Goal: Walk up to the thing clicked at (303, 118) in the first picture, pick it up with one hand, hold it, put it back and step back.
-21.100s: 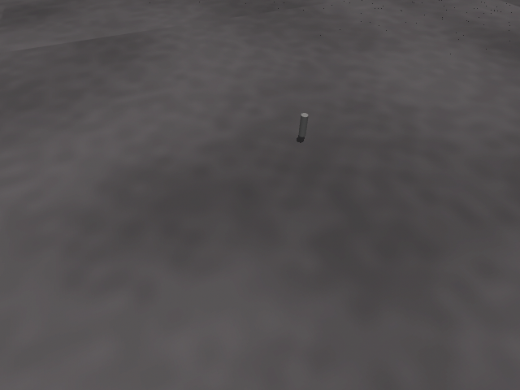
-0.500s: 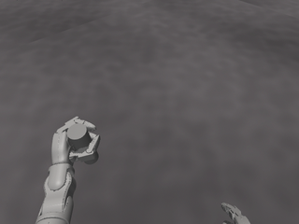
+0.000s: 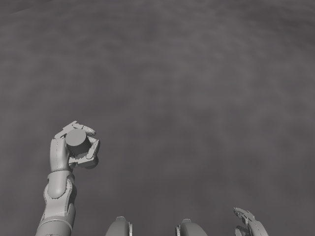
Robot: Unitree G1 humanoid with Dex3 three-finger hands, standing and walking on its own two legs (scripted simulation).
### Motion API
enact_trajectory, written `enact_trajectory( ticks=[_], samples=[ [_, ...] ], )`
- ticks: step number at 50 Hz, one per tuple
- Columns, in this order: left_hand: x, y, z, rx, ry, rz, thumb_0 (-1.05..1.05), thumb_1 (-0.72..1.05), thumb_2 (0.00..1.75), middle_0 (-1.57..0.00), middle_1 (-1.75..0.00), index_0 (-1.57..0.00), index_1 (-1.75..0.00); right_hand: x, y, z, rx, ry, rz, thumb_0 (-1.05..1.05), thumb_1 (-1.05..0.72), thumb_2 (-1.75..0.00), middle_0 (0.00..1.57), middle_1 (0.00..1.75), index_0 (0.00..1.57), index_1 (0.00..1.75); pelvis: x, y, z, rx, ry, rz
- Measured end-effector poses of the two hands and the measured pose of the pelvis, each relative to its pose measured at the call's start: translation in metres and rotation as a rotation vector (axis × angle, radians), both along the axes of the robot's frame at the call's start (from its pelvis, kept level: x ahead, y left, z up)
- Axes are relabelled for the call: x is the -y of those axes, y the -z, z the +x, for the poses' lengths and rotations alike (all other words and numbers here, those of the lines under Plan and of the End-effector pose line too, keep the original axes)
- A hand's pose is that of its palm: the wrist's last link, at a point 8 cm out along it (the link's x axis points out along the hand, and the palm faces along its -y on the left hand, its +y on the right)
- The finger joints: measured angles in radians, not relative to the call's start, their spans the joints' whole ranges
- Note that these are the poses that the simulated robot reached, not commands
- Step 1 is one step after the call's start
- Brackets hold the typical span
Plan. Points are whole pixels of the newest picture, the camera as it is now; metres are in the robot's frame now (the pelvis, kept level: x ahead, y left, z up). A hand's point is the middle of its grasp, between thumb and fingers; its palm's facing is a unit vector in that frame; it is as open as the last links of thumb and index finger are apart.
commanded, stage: crouch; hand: left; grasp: from the side
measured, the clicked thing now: (84, 150) +0.35 +0.19 -0.02
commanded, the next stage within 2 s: lower in 1.44 s
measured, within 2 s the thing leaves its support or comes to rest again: neither
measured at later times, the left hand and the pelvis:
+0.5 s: hand (99, 169) +0.37 +0.20 -0.25, palm faces +0.15 -0.99 -0.02, open 5.8 cm; pelvis -0.04 +0.00 -0.21, yaw -3 degrees
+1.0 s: hand (102, 178) +0.39 +0.22 -0.41, palm faces +0.16 -0.99 -0.02, open 5.8 cm; pelvis -0.07 +0.00 -0.36, yaw -7 degrees
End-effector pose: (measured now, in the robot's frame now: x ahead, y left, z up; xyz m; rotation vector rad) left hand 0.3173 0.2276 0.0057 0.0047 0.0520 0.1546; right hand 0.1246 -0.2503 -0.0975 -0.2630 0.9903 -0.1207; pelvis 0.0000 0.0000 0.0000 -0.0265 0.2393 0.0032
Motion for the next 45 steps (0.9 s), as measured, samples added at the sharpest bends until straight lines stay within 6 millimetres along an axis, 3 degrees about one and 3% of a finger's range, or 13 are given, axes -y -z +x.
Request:
enact_trajectory(
  ticks=[4,10,18,25,35,45],
  samples=[
    [-0.005,0.04,0.004,0.017,-0.002,-0.003,0.02,0.12,1.08,-0.94,-1.09,-0.98,-1.1,0.005,0.03,-0.008,-0.032,-0.009,-0.017,0.01,-0.88,-0.9,0.2,0.3,0.2,0.3,-0.001,0.03,-0.005,-0.085,0.004,-0.008],
    [-0.013,0.106,0.013,0.046,0.013,0.017,0.02,0.11,1.09,-0.94,-1.09,-0.98,-1.1,0.01,0.091,-0.019,-0.087,-0.017,-0.034,0.01,-0.89,-0.9,0.2,0.3,0.2,0.3,-0.001,0.089,-0.013,-0.198,0.01,-0.02],
    [-0.02,0.186,0.021,0.043,0.008,0.023,0.02,0.11,1.09,-0.95,-1.09,-0.98,-1.1,0.004,0.173,-0.029,-0.153,-0.037,-0.015,0.01,-0.89,-0.91,0.2,0.3,0.2,0.3,-0.002,0.158,-0.028,-0.295,0.025,-0.029],
    [-0.023,0.25,0.028,0.029,0.005,0.019,0.02,0.11,1.09,-0.95,-1.08,-0.99,-1.09,0.001,0.232,-0.043,-0.198,-0.064,-0.01,0.01,-0.9,-0.91,0.2,0.3,0.2,0.3,0.0,0.212,-0.043,-0.335,0.039,-0.031],
    [-0.031,0.337,0.033,0.021,0.002,0.025,0.02,0.11,1.1,-0.95,-1.08,-0.99,-1.09,0.013,0.306,-0.078,-0.274,-0.071,-0.048,0.01,-0.9,-0.91,0.2,0.3,0.2,0.3,0.002,0.289,-0.061,-0.328,0.058,-0.036],
    [-0.039,0.394,0.042,0.02,0.0,0.02,0.02,0.11,1.1,-0.95,-1.08,-0.99,-1.09,0.021,0.353,-0.111,-0.346,-0.057,-0.083,0.01,-0.9,-0.91,0.2,0.3,0.2,0.3,0.001,0.343,-0.071,-0.281,0.077,-0.048]
  ],
)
